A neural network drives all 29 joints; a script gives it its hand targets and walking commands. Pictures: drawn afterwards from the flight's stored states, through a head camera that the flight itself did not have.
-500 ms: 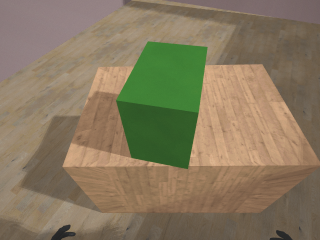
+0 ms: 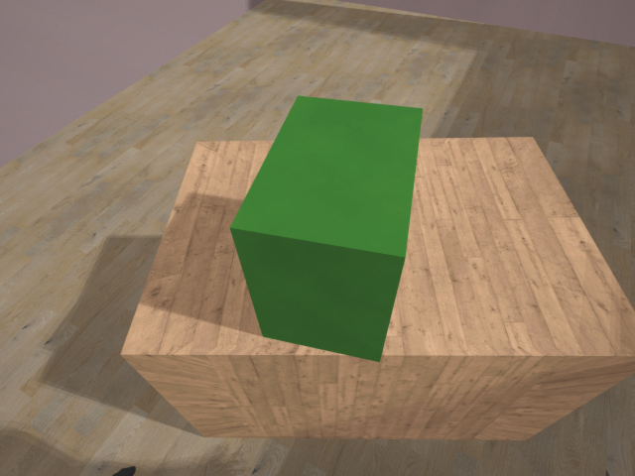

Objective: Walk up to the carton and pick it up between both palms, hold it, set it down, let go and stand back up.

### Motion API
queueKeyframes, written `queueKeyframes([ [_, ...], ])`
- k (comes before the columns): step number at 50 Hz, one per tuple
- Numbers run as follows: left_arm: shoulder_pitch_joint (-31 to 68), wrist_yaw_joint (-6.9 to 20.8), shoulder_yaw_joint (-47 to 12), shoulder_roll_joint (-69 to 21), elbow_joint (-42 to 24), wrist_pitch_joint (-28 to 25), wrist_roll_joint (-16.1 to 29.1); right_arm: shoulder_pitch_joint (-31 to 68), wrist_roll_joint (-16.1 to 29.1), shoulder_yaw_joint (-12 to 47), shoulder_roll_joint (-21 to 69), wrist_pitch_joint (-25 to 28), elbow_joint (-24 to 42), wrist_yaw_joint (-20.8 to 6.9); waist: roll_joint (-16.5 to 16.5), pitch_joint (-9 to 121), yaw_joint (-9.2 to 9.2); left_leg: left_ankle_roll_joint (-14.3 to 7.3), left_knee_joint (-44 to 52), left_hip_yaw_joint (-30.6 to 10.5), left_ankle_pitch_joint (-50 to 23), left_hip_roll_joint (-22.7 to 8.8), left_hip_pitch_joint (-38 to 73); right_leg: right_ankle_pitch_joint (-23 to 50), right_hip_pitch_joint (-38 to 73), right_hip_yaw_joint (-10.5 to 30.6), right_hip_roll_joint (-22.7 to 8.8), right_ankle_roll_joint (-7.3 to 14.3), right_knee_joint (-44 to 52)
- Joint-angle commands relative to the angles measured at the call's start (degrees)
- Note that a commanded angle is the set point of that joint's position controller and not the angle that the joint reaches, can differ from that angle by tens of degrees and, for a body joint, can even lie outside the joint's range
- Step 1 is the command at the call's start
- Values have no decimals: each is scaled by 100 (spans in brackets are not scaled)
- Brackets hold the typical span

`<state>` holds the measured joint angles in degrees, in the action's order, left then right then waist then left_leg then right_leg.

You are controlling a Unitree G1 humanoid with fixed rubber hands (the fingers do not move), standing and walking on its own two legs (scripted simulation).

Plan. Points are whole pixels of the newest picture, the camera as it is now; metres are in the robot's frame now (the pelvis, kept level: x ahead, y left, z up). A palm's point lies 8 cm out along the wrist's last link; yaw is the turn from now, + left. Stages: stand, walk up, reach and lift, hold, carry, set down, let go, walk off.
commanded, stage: walk up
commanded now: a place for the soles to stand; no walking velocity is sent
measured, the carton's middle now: (338, 228) +0.50 +0.01 -0.03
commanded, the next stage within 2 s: reach and lift in 0.88 s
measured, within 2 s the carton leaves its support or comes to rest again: neither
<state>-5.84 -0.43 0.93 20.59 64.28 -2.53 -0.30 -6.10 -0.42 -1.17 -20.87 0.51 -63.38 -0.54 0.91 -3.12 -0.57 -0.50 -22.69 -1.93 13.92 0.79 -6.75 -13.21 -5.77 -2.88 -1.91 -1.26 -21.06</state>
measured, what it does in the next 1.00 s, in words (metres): stands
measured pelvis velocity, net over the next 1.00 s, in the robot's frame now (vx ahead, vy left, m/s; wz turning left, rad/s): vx -0.01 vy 0.01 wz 0.00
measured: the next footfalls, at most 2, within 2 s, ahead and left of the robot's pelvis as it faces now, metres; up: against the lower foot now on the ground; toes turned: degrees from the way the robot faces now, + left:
none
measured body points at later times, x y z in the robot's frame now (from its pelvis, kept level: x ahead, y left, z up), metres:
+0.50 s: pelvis +0.01 +0.00 +0.00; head +0.03 +0.00 +0.45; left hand +0.10 +0.32 -0.12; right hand +0.12 -0.30 -0.13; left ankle -0.02 +0.11 -0.74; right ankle -0.02 -0.13 -0.74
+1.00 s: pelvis -0.01 +0.01 -0.01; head +0.01 +0.01 +0.44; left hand +0.09 +0.32 -0.13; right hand +0.11 -0.30 -0.13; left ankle -0.02 +0.11 -0.74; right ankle -0.02 -0.13 -0.74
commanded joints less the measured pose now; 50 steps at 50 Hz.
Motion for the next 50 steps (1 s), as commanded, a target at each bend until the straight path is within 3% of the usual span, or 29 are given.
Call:
queueKeyframes([
  [1, 112, -109, 196, 1259, -307, -52, 19, 178, 43, -238, -1116, 65, 378, 103, 91, 700, 2, -195, 160, -403, -2520, -661, 234, 1897, 403, 352, -617, 207, 89],
  [5, 214, -121, 220, 1269, -357, -46, -4, 212, 35, -247, -1097, 50, 420, 107, -53, 602, 22, -190, 190, -406, -2592, -665, 221, 2029, 430, 325, -629, 208, 94],
  [9, 250, -123, 222, 1238, -383, -26, -10, 259, 25, -249, -1128, 45, 445, 122, 20, 573, -14, -199, 170, -390, -2776, -648, 260, 2026, 417, 291, -621, 210, 109],
  [13, 247, -128, 228, 1238, -402, -16, -22, 270, 30, -259, -1102, 45, 507, 127, -188, 564, -12, -163, 165, -363, -2693, -633, 291, 2073, 491, 273, -614, 186, 83],
  [20, 243, -125, 235, 1278, -439, -13, -36, 396, 6, -264, -1156, 24, 583, 104, -50, 546, -14, -184, 205, -350, -2097, -593, 138, 1693, 529, 350, -646, 198, 228],
  [21, 244, -119, 225, 1260, -443, -13, -48, 379, 29, -254, -1108, 34, 590, 96, -158, 580, -3, -161, 228, -381, -1982, -578, 87, 1659, 587, 298, -650, 201, 222],
  [33, 182, -101, 233, 1278, -501, 7, -47, 288, -7, -241, -1158, 46, 565, 97, -74, 399, 1, -226, 335, -501, -1752, -586, 56, 1160, 450, 247, -572, 229, 233],
  [42, 140, -73, 222, 1268, -459, 14, -42, 243, -12, -208, -1163, 62, 549, 95, 181, 157, -57, -207, 472, -605, -1378, -588, -270, 844, 414, 260, -541, 225, 227],
  [44, 128, -68, 212, 1291, -430, 6, -41, 260, 5, -212, -1154, 62, 581, 96, 55, 199, -48, -196, 413, -612, -1309, -559, -172, 817, 347, 239, -539, 220, 298],
  [45, 2138, -190, 356, 1039, -2441, 1240, 316, 2254, -611, -929, -447, 866, 356, -138, 215, -260, 301, 447, -417, 301, -290, -621, -1099, -472, -1332, -217, 94, 470, -554],
  [46, 2182, -282, 327, 961, -3450, 1913, 316, 2012, -648, -1134, -736, 861, 331, -309, 275, -284, 551, 393, -603, 278, 108, -716, -1164, -547, -1285, -219, 15, 517, -866],
  [48, 2035, -315, 332, 1009, -3623, 2242, 276, 1974, -613, -1200, -826, 706, 504, -404, 107, -215, 623, 274, -605, 313, 439, -685, -1185, -477, -1135, -270, 41, 523, -892],
  [49, 1901, -301, 368, 945, -3802, 2416, 171, 1856, -530, -1093, -803, 689, 559, -410, 83, 150, 494, 268, -812, 249, -329, -644, -907, -213, -1100, -303, 42, 588, -887],
  [50, 1780, -210, 434, 875, -4070, 2594, 79, 1724, -435, -989, -718, 710, 687, -356, 9, 694, 495, 287, -1074, 280, -1206, -513, -618, 254, -991, -342, 77, 589, -956],
])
